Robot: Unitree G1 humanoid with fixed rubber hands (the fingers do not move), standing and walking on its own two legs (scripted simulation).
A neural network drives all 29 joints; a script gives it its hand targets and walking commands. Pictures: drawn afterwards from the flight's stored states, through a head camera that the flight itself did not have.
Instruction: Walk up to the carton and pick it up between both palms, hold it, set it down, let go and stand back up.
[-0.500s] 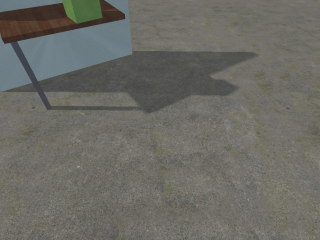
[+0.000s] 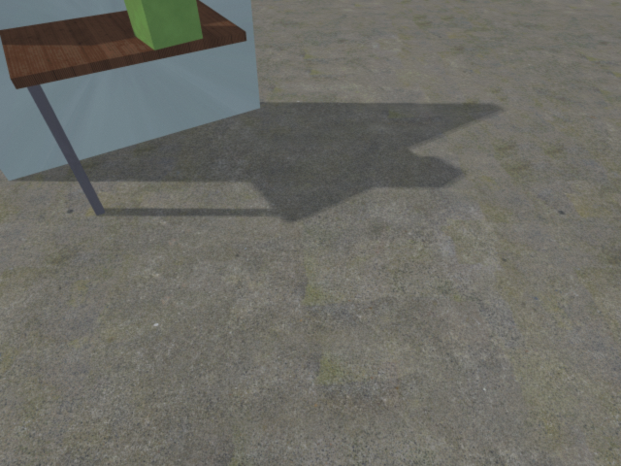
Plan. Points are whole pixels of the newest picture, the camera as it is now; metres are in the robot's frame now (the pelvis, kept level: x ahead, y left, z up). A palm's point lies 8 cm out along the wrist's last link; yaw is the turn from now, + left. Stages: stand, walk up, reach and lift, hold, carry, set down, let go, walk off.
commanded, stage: stand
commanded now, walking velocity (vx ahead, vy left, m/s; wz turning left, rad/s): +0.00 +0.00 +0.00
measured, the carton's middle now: (160, 2) +1.73 +0.62 +0.03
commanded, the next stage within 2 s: walk up in 0.26 s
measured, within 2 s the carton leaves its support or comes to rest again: neither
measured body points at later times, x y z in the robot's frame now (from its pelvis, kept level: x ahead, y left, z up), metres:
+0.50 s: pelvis -0.01 +0.00 +0.00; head +0.00 +0.00 +0.45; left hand -0.04 +0.20 -0.16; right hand -0.03 -0.21 -0.16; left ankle +0.01 +0.11 -0.74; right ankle +0.01 -0.13 -0.74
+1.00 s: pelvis +0.11 +0.14 -0.03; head +0.08 +0.18 +0.42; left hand +0.14 +0.41 -0.18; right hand +0.09 -0.11 -0.15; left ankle +0.06 +0.22 -0.74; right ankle +0.10 +0.00 -0.65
